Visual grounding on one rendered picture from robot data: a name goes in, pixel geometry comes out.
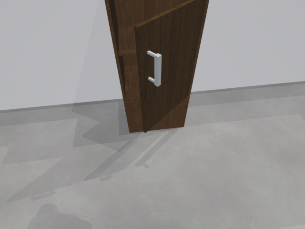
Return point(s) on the handle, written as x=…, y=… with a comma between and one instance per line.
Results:
x=157, y=68

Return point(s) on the cupboard door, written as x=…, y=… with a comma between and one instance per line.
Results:
x=174, y=34

